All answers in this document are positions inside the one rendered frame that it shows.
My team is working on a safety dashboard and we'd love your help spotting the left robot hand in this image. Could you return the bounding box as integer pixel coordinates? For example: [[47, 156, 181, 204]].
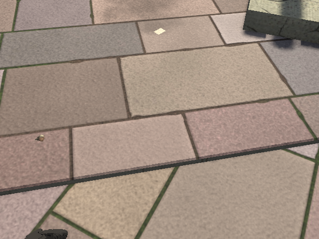
[[25, 228, 68, 239]]

